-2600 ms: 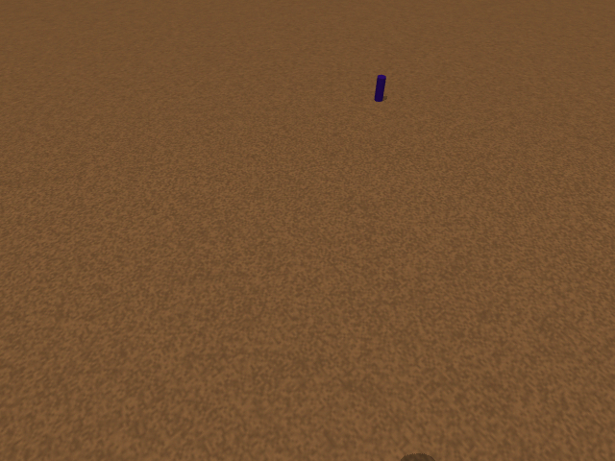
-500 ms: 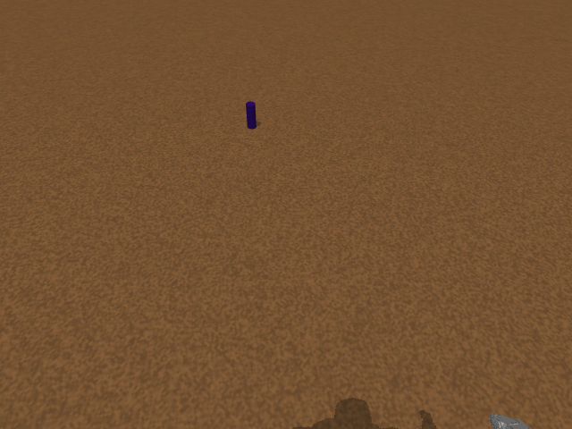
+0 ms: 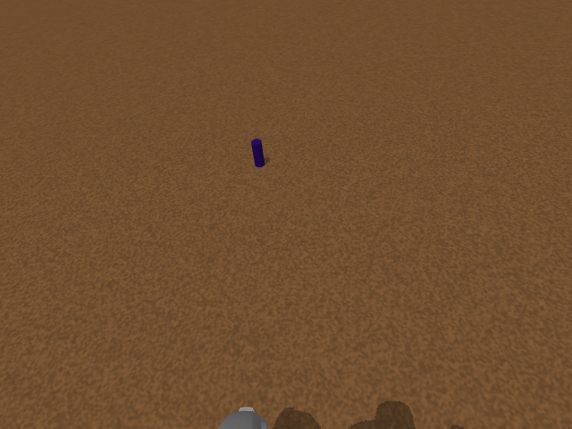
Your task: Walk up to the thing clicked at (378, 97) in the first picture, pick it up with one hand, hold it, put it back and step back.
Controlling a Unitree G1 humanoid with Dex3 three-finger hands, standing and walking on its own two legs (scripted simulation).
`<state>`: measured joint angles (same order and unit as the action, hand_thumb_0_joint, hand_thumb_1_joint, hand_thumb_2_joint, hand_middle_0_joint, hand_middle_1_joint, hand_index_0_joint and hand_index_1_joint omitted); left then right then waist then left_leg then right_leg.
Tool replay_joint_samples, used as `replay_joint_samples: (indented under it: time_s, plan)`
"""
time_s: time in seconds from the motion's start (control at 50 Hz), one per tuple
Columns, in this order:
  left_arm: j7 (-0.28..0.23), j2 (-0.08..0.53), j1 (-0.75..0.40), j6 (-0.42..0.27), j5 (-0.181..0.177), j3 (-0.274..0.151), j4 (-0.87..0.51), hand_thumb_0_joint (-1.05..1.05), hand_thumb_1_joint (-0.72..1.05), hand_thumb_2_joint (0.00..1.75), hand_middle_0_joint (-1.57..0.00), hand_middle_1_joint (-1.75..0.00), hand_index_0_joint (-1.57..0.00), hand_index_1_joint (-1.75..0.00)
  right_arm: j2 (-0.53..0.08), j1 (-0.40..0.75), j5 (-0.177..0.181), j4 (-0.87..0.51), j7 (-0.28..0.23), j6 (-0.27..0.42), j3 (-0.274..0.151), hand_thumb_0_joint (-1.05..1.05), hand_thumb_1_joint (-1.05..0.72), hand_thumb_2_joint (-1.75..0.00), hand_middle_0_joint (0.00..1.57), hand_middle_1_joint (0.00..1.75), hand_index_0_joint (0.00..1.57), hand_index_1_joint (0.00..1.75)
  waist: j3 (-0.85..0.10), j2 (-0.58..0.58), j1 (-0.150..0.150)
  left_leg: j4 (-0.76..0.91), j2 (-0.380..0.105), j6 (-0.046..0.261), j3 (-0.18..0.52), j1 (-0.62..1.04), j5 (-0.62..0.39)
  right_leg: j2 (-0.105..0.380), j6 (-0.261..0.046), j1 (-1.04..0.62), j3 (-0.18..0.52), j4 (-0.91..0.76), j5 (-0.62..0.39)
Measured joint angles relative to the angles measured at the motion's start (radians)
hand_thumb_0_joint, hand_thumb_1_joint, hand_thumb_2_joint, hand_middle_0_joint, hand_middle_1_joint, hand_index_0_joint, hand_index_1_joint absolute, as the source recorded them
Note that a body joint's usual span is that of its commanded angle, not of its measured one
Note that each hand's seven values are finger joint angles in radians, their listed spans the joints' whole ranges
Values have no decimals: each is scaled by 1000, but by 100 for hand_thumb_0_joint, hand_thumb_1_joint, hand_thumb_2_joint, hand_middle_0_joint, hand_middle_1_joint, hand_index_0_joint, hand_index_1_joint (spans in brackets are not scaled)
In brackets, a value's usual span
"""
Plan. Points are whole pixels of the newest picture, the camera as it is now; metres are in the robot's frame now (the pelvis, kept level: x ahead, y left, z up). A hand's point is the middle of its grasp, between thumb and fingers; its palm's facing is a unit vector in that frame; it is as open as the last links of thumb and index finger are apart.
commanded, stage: walk up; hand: left
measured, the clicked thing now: (258, 153) +1.53 +0.28 -0.70
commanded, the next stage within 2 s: none
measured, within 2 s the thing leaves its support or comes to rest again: neither
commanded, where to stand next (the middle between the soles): +1.21 +0.07 m, yaw -1 degrees
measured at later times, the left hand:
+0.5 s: hand (149, 310) +0.36 +0.31 -0.14, palm faces -0.09 -0.93 -0.35, open 7.4 cm
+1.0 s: hand (188, 226) +0.56 +0.28 -0.13, palm faces +0.01 -0.92 -0.38, open 7.4 cm
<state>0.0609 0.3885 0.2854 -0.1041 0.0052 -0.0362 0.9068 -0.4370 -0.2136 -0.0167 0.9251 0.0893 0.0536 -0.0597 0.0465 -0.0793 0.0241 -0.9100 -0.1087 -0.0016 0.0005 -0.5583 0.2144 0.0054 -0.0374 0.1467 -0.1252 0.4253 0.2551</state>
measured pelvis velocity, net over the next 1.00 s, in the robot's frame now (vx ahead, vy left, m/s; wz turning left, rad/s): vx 0.51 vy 0.00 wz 0.02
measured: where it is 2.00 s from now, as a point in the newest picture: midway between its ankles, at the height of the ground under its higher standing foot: (298, 251)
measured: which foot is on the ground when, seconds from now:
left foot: up 0.00-0.16, down 0.18-0.68, up 0.70-1.00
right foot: down 0.00-0.20, up 0.22-0.64, down 0.66-1.00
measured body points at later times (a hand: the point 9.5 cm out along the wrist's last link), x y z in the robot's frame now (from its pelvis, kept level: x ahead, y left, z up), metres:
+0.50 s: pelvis +0.28 +0.04 +0.00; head +0.29 +0.05 +0.45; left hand +0.36 +0.36 -0.12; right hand +0.34 -0.28 -0.10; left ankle +0.26 +0.14 -0.74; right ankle +0.41 -0.12 -0.69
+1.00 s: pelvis +0.51 +0.00 +0.00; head +0.52 -0.01 +0.45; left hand +0.56 +0.32 -0.10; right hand +0.58 -0.33 -0.12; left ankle +0.63 +0.16 -0.70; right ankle +0.51 -0.11 -0.74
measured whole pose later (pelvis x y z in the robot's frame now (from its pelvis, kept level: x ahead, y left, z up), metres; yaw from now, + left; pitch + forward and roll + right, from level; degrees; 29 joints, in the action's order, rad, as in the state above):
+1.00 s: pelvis +0.51 +0.00 +0.00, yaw +1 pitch -2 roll -1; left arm 0.06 0.40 0.29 -0.09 0.01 -0.05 0.89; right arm -0.44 -0.26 -0.03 0.93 0.09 0.03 -0.07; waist 0.05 -0.05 0.02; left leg -0.75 -0.12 -0.01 -0.01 -0.53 0.19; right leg 0.01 -0.04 0.14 -0.13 0.42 0.24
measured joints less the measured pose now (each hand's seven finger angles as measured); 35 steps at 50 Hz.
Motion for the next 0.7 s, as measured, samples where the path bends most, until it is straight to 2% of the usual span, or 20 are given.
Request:
replay_joint_samples:
  time_s: [0.08, 0.16, 0.18, 0.2, 0.22, 0.24, 0.28, 0.32, 0.38, 0.46, 0.52, 0.58, 0.64, 0.66, 0.68, 0.7]
  plan:
    - [0, 20, 41, 3, 7, -10, 11, 1, 90, 90, -21, -30, -21, -30, 2, 33, -7, -8, 18, -7, -7, 0, -91, -89, 20, 30, 20, 29, 10, 18, 18, 215, -14, 2, -22, -10, -98, -7, 20, -94, -11, -37, 55]
    - [-3, 46, 72, 15, 11, -17, 24, 1, 90, 90, -21, -30, -21, -30, 3, 58, -5, -12, 24, -8, -17, 0, -91, -89, 20, 30, 20, 29, 10, 45, 37, 343, 14, 34, -63, 66, -127, 6, 51, -173, -16, -7, 158]
    - [-7, 53, 81, 19, 11, -17, 27, 1, 90, 90, -21, -30, -21, -30, 2, 60, -8, -18, 24, -2, -19, 0, -91, -89, 20, 30, 20, 29, 6, 53, 39, 363, 28, 47, -70, 97, -128, 17, 51, -175, -12, 40, 200]
    - [-14, 61, 79, 27, 9, -18, 34, 1, 90, 90, -21, -30, -21, -30, 8, 69, -14, -22, 18, 8, -24, 0, -91, -89, 20, 30, 20, 29, 13, 79, 35, 333, 49, 51, -83, 103, -123, 47, 41, -150, -5, 140, 239]
    - [-21, 59, 70, 37, 3, -17, 41, 1, 90, 90, -21, -30, -21, -30, 11, 75, -20, -34, 10, 17, -28, 0, -91, -89, 20, 30, 20, 29, 24, 91, 32, 285, 59, 52, -93, 101, -82, 56, 27, -97, 31, 291, 249]
    - [-27, 54, 60, 45, -2, -12, 45, 1, 90, 90, -21, -30, -20, -30, 14, 77, -14, -47, 4, 23, -28, 0, -91, -89, 20, 30, 20, 29, 31, 92, 25, 254, 61, 55, -96, 106, -44, 40, 12, -33, 74, 444, 247]
    - [-30, 53, 44, 47, -6, 3, 50, 1, 90, 90, -21, -30, -20, -30, 29, 71, 7, -61, -8, 28, -23, 0, -91, -89, 21, 30, 20, 29, 34, 105, 13, 267, 69, 55, -110, 153, -9, 15, -6, 90, 136, 653, 190]
    - [-25, 55, 32, 39, -11, 10, 46, 1, 90, 90, -20, -30, -20, -30, 44, 56, 17, -65, -18, 29, -9, 0, -91, -89, 21, 30, 20, 30, 31, 125, 5, 325, 81, 51, -129, 221, -3, 27, -7, 192, 155, 708, 119]
    - [-11, 55, 13, 34, -7, 10, 34, 1, 90, 90, -20, -30, -20, -30, 53, 17, 19, -63, -24, 36, 4, 0, -91, -89, 21, 30, 20, 30, 24, 138, -10, 408, 95, 53, -145, 315, 5, 61, 13, 311, 152, 658, 60]
    - [10, 52, -19, 44, 2, 4, 20, 1, 90, 90, -20, -30, -20, -30, 48, -43, 14, -47, -22, 41, 9, 0, -90, -89, 21, 30, 20, 30, 17, 134, -26, 486, 107, 52, -154, 421, 30, 111, 37, 397, 124, 482, -10]
    - [22, 48, -47, 51, 9, -4, 21, 1, 90, 90, -20, -30, -20, -30, 38, -84, 12, -35, -19, 38, 5, 0, -90, -89, 21, 30, 20, 30, 18, 120, -44, 517, 108, 36, -153, 489, 62, 127, 37, 411, 104, 334, -100]
    - [26, 43, -79, 53, 9, -13, 22, 1, 90, 90, -20, -30, -20, -30, 26, -122, 11, -23, -19, 29, 1, 0, -90, -89, 21, 30, 20, 30, 19, 104, -61, 510, 102, 14, -147, 542, 116, 117, 22, 381, 88, 205, -172]
    - [26, 40, -99, 47, 7, -18, 18, 1, 90, 90, -20, -30, -20, -30, 14, -161, 9, -13, -27, 16, -3, 0, -90, -89, 21, 30, 20, 30, 6, 84, -74, 441, 83, -10, -135, 570, 209, 87, 5, 311, 64, 146, -163]
    - [24, 43, -103, 39, 7, -21, 12, 1, 90, 90, -20, -30, -20, -30, 11, -174, 8, -11, -30, 12, -3, 0, -90, -89, 21, 30, 20, 30, 0, 78, -75, 381, 72, -9, -128, 562, 253, 73, -1, 280, 59, 129, -159]
    - [16, 35, -114, 30, 9, -27, 8, 1, 90, 90, -20, -30, -20, -30, 7, -172, 8, -4, -35, 7, -4, 0, -90, -89, 21, 30, 20, 30, 6, 57, -71, 276, 46, 7, -115, 531, 283, 56, 0, 280, 48, 168, -141]
    - [8, 28, -123, 22, 9, -28, -1, 1, 90, 90, -20, -30, -20, -30, 8, -163, 9, 4, -39, -1, -3, 1, -90, -89, 21, 30, 20, 30, 17, 46, -67, 140, 42, 22, -80, 480, 282, 48, 0, 281, 38, 210, -106]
